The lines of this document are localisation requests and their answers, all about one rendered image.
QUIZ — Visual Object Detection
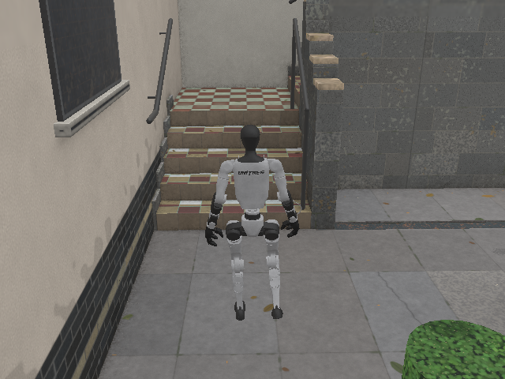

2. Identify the right robot upper arm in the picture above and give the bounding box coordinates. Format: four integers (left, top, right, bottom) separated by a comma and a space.
267, 159, 290, 202

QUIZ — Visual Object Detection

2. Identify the robot right forearm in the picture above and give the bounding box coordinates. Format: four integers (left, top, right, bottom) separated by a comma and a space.
282, 190, 297, 223

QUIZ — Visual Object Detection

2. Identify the humanoid robot head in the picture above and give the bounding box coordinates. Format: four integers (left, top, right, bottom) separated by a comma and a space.
238, 125, 264, 163

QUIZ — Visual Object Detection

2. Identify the left robot hand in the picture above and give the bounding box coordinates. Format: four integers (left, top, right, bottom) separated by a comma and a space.
205, 227, 223, 246

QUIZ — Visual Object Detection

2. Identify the right robot hand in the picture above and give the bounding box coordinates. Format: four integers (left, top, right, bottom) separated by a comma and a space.
281, 220, 300, 238

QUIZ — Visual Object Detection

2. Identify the robot left forearm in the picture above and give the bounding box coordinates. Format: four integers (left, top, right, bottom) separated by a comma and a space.
207, 192, 222, 229

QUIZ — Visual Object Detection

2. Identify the left robot upper arm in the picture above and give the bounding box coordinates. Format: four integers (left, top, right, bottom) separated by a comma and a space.
214, 159, 234, 205

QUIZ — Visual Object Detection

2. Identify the right robot thigh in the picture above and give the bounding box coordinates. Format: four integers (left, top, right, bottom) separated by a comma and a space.
264, 220, 279, 268

